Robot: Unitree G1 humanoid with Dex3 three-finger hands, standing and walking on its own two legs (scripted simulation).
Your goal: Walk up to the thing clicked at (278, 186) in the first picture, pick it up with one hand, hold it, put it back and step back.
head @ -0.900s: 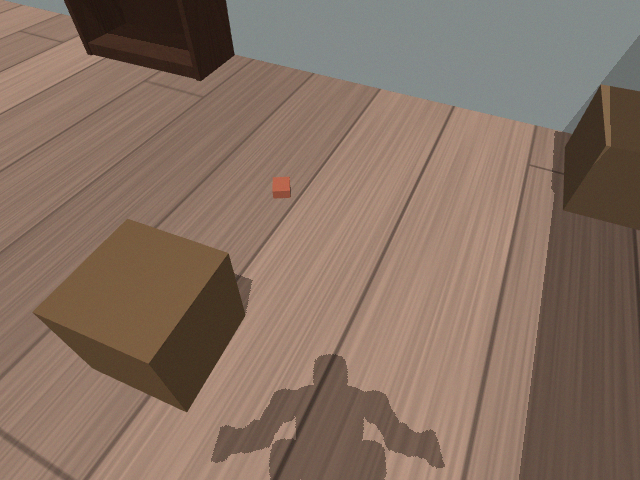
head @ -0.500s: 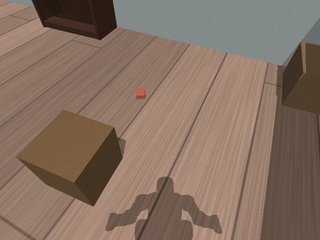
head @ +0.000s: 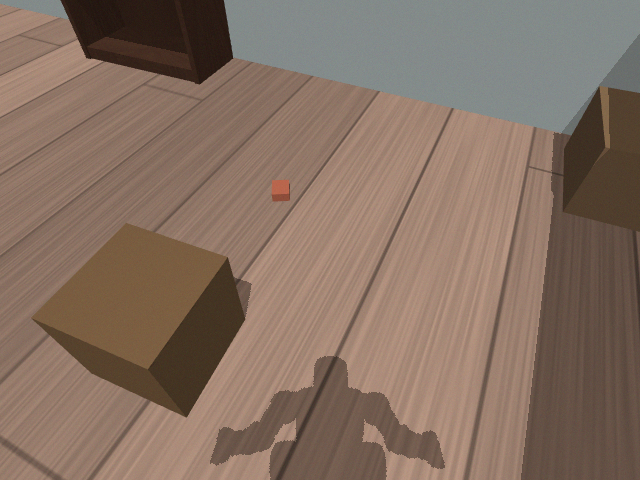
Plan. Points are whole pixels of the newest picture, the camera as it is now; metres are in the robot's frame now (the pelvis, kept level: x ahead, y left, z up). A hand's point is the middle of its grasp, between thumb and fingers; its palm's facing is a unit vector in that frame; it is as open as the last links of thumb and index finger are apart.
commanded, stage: stand
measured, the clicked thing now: (280, 190) +1.44 +0.22 -0.76
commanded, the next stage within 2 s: walk up in 0.22 s
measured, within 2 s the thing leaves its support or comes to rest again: neither
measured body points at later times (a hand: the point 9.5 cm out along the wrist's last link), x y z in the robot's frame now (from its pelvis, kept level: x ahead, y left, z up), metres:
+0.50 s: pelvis -0.02 +0.06 -0.02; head +0.04 +0.05 +0.43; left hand +0.13 +0.34 -0.14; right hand +0.03 -0.30 -0.11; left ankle +0.02 +0.17 -0.75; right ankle -0.01 -0.11 -0.74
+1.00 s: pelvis -0.01 +0.05 -0.02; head +0.00 +0.00 +0.42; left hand +0.29 +0.18 -0.11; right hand -0.20 -0.22 -0.15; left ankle +0.07 +0.16 -0.69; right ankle -0.09 -0.03 -0.75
